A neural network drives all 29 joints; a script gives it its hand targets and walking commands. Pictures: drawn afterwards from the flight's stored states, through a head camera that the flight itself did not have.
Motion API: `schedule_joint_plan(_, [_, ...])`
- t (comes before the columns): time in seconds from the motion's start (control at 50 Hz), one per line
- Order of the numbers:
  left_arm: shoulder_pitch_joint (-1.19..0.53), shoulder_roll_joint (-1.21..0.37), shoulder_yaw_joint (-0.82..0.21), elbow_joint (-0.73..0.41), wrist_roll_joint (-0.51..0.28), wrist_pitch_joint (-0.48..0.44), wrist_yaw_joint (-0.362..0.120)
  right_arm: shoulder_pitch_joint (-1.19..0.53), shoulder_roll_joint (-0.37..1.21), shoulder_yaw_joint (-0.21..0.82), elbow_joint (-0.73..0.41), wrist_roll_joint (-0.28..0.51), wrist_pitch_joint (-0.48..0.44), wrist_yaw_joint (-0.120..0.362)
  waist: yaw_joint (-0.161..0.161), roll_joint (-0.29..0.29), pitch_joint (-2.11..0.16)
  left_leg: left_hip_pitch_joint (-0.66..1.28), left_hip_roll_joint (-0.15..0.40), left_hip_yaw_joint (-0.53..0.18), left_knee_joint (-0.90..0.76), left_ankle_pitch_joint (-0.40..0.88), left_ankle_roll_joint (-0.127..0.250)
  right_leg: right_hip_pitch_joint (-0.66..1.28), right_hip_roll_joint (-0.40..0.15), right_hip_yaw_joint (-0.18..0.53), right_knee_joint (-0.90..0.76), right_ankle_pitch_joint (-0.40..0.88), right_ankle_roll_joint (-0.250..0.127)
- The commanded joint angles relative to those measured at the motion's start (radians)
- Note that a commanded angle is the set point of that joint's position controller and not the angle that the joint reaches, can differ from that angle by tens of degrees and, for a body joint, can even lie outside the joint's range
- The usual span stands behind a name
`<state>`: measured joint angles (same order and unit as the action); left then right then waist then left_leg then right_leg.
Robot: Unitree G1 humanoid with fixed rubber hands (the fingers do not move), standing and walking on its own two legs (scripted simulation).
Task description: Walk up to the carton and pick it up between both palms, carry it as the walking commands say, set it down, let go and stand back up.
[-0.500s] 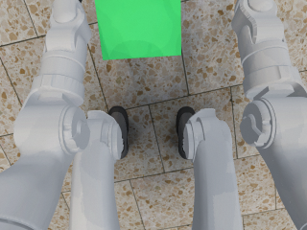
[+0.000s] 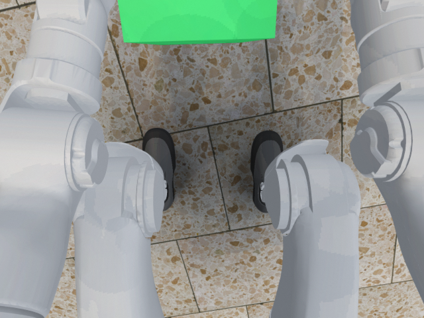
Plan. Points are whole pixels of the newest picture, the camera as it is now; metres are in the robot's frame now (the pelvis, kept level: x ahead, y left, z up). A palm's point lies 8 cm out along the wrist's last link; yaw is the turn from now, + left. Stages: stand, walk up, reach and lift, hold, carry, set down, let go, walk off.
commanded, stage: reach and lift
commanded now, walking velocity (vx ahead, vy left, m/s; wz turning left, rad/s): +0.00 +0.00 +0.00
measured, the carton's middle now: out of the picture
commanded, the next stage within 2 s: none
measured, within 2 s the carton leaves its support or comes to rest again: leaves its support in 1.24 s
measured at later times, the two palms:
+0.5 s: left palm out of the picture +0.56 +0.13 -0.19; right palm out of the picture +0.57 -0.13 -0.18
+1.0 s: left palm out of the picture +0.56 +0.13 -0.19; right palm out of the picture +0.57 -0.13 -0.18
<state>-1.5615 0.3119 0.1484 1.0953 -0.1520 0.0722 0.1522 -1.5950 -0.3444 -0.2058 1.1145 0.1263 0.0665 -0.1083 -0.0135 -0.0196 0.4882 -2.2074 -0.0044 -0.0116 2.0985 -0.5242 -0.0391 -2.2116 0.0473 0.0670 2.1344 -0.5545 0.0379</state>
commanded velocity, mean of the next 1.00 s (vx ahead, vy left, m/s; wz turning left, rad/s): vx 0.00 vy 0.00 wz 0.00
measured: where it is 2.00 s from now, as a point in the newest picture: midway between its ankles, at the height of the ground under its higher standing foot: (213, 183)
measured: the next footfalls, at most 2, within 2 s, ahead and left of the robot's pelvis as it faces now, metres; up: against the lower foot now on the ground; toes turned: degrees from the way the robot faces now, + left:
none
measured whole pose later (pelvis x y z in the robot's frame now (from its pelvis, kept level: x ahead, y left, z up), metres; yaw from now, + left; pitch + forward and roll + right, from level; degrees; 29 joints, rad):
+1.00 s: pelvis +0.00 +0.01 -0.01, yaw +0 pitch +35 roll +1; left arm -1.57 0.27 0.20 1.12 -0.07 0.17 0.12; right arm -1.61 -0.23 -0.22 1.13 -0.05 0.16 -0.02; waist -0.02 0.00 0.45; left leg -2.22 -0.04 -0.02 2.15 -0.54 -0.04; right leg -2.21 0.05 0.07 2.18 -0.58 0.04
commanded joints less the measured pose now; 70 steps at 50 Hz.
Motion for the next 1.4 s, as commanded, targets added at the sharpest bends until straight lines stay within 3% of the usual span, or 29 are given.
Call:
schedule_joint_plan(0.0, [-0.280, 0.105, -0.061, -0.041, -0.053, -0.023, 0.001, -0.299, -0.160, 0.122, -0.006, 0.028, -0.030, -0.001, -0.006, -0.006, -1.375, 0.651, -0.050, 0.052, -0.052, 0.288, -0.019, 0.561, -0.021, -0.103, -0.108, 0.251, 0.011])
schedule_joint_plan(0.14, [-0.273, 0.067, -0.041, -0.010, -0.019, -0.026, -0.017, -0.280, -0.076, 0.128, 0.026, 0.016, -0.017, 0.015, 0.018, -0.023, -1.259, 0.581, -0.052, 0.056, -0.071, 0.235, -0.009, 0.525, -0.008, -0.091, -0.125, 0.210, 0.016])
schedule_joint_plan(0.26, [-0.272, -0.077, -0.029, 0.010, 0.029, -0.019, -0.052, -0.275, 0.072, 0.132, 0.045, -0.024, 0.001, 0.058, 0.019, -0.021, -1.161, 0.557, -0.065, 0.053, -0.083, 0.212, -0.005, 0.476, 0.002, -0.085, -0.136, 0.183, 0.014])
schedule_joint_plan(0.38, [-0.327, -0.333, -0.033, -0.047, 0.070, 0.000, -0.119, -0.322, 0.279, 0.104, -0.026, -0.114, 0.018, 0.116, -0.023, 0.009, -1.144, 0.579, -0.094, 0.052, -0.071, 0.232, -0.013, 0.490, 0.014, -0.098, -0.127, 0.204, 0.001])
schedule_joint_plan(0.44, [-0.291, -0.272, 0.031, -0.059, 0.102, 0.001, -0.105, -0.278, 0.166, -0.002, -0.068, -0.203, 0.009, 0.087, -0.058, 0.032, -1.150, 0.598, -0.111, 0.056, -0.062, 0.243, -0.029, 0.524, 0.023, -0.117, -0.120, 0.220, -0.001])
schedule_joint_plan(0.48, [-0.380, -0.472, -0.035, -0.078, 0.090, 0.003, -0.142, -0.312, 0.379, 0.028, -0.072, -0.205, 0.011, 0.118, -0.069, 0.048, -1.164, 0.617, -0.128, 0.053, -0.068, 0.257, -0.029, 0.527, 0.037, -0.124, -0.115, 0.241, -0.006])
schedule_joint_plan(0.52, [-0.468, -0.706, -0.117, -0.094, 0.074, 0.016, -0.203, -0.355, 0.634, 0.095, -0.069, -0.182, 0.025, 0.178, -0.073, 0.066, -1.155, 0.626, -0.139, 0.053, -0.063, 0.259, -0.022, 0.504, 0.051, -0.129, -0.101, 0.245, -0.014])
schedule_joint_plan(0.56, [-0.497, -0.842, -0.137, -0.092, 0.077, 0.031, -0.245, -0.380, 0.778, 0.120, -0.080, -0.177, 0.042, 0.223, -0.071, 0.072, -1.118, 0.599, -0.150, 0.061, -0.055, 0.247, -0.014, 0.480, 0.062, -0.129, -0.092, 0.232, -0.022])
schedule_joint_plan(0.74, [-0.486, -1.043, -0.138, -0.121, 0.088, 0.081, -0.321, -0.380, 0.967, 0.109, -0.112, -0.160, 0.095, 0.318, -0.069, 0.073, -1.073, 0.511, -0.156, 0.063, -0.038, 0.191, 0.006, 0.394, 0.075, -0.132, -0.078, 0.183, -0.043])
schedule_joint_plan(0.98, [-0.511, -1.137, -0.168, -0.153, 0.056, 0.101, -0.323, -0.408, 1.037, 0.136, -0.139, -0.108, 0.105, 0.341, -0.076, 0.083, -1.137, 0.545, -0.154, 0.057, -0.027, 0.214, 0.021, 0.384, 0.077, -0.140, -0.069, 0.206, -0.058])
schedule_joint_plan(1.1, [-0.592, -1.174, -0.206, -0.238, 0.013, 0.099, -0.304, -0.475, 1.080, 0.189, -0.229, -0.063, 0.102, 0.333, -0.071, 0.093, -1.364, 0.653, -0.157, 0.065, -0.019, 0.302, 0.018, 0.470, 0.079, -0.152, -0.069, 0.276, -0.053])
schedule_joint_plan(1.22, [-0.663, -1.179, -0.216, -0.307, -0.005, 0.100, -0.271, -0.549, 1.131, 0.234, -0.301, -0.025, 0.118, 0.320, -0.039, 0.078, -1.600, 0.745, -0.159, 0.084, -0.026, 0.357, 0.013, 0.560, 0.082, -0.164, -0.078, 0.327, -0.040])
schedule_joint_plan(1.38, [-0.774, -1.148, -0.193, -0.417, 0.022, 0.113, -0.250, -0.549, 1.231, 0.233, -0.289, -0.040, 0.180, 0.322, 0.006, 0.032, -1.733, 0.772, -0.159, 0.113, -0.065, 0.287, 0.019, 0.636, 0.095, -0.163, -0.116, 0.282, -0.030])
